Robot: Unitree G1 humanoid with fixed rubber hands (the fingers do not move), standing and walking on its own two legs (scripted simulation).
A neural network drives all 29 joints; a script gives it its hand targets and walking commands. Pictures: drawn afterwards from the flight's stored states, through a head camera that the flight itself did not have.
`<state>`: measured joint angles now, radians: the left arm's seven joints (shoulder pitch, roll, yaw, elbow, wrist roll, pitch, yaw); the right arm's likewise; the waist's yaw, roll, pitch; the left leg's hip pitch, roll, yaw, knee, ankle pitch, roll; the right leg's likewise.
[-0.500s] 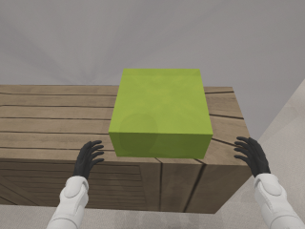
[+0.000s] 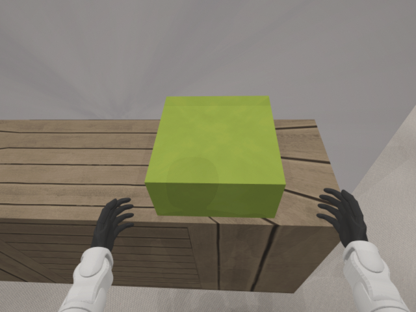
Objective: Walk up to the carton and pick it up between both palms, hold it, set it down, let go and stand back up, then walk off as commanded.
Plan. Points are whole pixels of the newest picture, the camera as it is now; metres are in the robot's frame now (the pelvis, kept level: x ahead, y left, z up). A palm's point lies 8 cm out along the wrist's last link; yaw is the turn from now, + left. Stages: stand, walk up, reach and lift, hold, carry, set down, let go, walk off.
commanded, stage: set down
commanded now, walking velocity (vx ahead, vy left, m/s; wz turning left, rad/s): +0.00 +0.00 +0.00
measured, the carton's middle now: (216, 152) +0.53 +0.00 -0.04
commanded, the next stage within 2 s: let go in 1.44 s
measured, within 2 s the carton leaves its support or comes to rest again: neither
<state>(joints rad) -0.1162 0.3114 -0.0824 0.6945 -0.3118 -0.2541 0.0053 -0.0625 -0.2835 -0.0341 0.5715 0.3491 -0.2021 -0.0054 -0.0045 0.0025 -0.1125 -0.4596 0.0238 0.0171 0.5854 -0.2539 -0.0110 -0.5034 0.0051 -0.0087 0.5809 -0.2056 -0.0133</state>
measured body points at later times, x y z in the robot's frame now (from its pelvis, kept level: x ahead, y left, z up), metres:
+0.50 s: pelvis +0.00 -0.01 +0.01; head +0.01 +0.00 +0.46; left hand +0.22 +0.25 -0.02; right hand +0.19 -0.23 -0.02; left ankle +0.02 +0.13 -0.73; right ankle +0.05 -0.11 -0.73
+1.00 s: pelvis +0.03 +0.00 +0.01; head +0.07 +0.02 +0.46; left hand +0.21 +0.25 -0.07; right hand +0.20 -0.23 -0.05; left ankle +0.02 +0.13 -0.73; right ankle +0.05 -0.11 -0.73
